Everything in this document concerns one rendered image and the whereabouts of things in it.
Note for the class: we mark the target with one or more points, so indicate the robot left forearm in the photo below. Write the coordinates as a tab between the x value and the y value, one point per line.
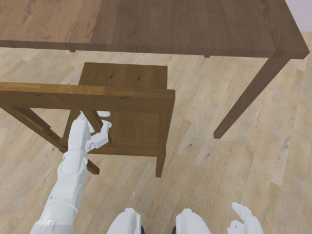
64	200

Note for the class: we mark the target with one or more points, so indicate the chair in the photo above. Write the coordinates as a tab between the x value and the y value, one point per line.
136	96

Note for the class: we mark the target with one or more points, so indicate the robot left thigh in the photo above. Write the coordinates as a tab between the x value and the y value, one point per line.
126	223

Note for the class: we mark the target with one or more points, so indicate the table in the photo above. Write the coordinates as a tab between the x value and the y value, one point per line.
232	28

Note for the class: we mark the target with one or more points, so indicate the robot left shin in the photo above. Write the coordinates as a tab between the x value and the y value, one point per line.
129	209

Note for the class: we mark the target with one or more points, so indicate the left robot hand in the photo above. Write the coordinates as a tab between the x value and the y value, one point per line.
80	133

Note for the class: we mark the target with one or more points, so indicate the right robot hand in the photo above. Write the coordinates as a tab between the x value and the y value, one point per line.
251	224

